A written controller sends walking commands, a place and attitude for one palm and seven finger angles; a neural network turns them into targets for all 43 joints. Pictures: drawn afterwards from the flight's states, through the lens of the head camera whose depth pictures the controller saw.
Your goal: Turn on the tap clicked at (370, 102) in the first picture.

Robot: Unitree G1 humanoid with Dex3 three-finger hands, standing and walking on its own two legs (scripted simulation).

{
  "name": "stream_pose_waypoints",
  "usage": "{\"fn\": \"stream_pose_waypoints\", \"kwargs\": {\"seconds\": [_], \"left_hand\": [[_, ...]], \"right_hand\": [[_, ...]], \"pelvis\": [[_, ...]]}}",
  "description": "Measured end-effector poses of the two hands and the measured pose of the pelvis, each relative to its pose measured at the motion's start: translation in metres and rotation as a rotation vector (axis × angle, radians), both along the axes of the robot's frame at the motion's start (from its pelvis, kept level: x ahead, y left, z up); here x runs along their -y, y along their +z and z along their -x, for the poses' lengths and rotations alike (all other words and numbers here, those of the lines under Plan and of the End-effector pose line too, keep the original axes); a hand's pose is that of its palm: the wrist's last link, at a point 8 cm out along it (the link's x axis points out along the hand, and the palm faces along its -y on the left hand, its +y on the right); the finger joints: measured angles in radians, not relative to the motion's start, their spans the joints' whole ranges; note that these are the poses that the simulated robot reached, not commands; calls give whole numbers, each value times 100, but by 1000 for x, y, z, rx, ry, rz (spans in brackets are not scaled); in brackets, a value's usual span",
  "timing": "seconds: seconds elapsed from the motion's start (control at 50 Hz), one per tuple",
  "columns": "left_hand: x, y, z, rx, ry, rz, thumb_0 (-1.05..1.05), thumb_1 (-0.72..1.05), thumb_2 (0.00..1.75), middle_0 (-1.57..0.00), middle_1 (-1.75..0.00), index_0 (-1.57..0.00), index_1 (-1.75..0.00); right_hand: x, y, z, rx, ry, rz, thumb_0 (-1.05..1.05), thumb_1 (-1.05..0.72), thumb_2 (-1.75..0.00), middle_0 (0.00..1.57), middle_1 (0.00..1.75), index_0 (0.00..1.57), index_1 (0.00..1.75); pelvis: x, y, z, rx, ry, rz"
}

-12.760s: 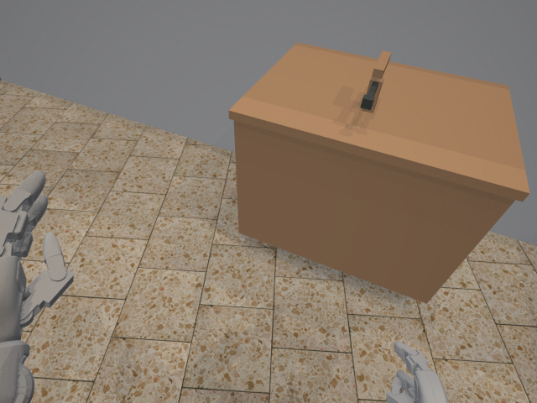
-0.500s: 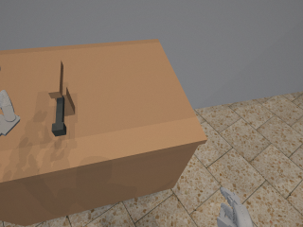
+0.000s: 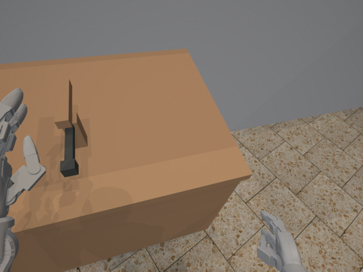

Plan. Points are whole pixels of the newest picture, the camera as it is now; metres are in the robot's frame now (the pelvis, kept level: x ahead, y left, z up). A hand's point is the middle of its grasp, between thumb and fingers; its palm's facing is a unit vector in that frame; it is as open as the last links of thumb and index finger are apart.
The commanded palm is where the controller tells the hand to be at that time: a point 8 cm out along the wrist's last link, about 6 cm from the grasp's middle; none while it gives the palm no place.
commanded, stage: look again from close up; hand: left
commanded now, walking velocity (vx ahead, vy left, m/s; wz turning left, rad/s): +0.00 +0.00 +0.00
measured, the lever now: (69, 167) +0.29 +0.27 +0.03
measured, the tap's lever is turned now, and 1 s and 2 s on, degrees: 0 0 0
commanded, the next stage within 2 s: shuffle to correct the standing spot in 0.34 s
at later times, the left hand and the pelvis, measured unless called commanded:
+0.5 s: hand (35, 188) +0.20 +0.25 +0.15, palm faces +0.39 -0.85 -0.36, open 7.4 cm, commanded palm +0.14 +0.28 +0.17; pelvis -0.02 +0.00 +0.00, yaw +0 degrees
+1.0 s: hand (71, 218) +0.16 +0.18 +0.16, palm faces +0.32 -0.85 -0.43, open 7.4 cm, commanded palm +0.11 +0.23 +0.17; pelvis -0.06 -0.05 -0.01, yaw -1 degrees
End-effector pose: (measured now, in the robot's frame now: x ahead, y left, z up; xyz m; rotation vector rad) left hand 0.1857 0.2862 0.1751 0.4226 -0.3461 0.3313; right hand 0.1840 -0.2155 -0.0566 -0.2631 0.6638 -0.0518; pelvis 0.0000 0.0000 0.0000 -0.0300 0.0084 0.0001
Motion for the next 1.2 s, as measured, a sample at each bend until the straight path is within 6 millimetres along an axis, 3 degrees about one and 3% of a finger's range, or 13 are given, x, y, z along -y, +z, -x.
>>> {"fn": "stream_pose_waypoints", "kwargs": {"seconds": [0.22,0.56,0.76,0.96,1.08,1.2], "left_hand": [[-9,-3,12,-69,21,-28,2,89,90,-22,-30,-21,-30],[3,-4,27,-64,29,-6,2,89,90,-21,-30,-20,-30],[27,2,39,-69,-10,-79,2,89,90,-21,-30,-20,-30],[65,-2,59,-90,-37,-75,2,89,90,-22,-30,-21,-31],[50,-3,57,-109,15,-60,2,89,90,-22,-30,-21,-31],[28,-9,60,-115,64,-41,2,89,90,-22,-30,-21,-31]], "right_hand": [[0,0,10,-13,-21,-9,1,-90,-90,20,30,20,30],[11,-8,42,-43,-48,-20,1,-90,-90,20,30,20,30],[25,-15,48,-40,-24,-49,1,-90,-90,20,30,20,30],[65,-27,70,-62,-55,-22,1,-90,-90,20,30,20,30],[78,-26,90,-93,-123,25,1,-91,-90,20,30,20,30],[69,-18,96,-99,-133,34,2,-91,-90,20,30,20,30]], "pelvis": [[1,1,6,5,4,-1],[7,1,24,22,3,-6],[29,-3,41,0,-12,-10],[53,-9,59,-17,-16,-13],[45,-8,53,-39,11,-9],[38,-3,53,3,14,-22]]}}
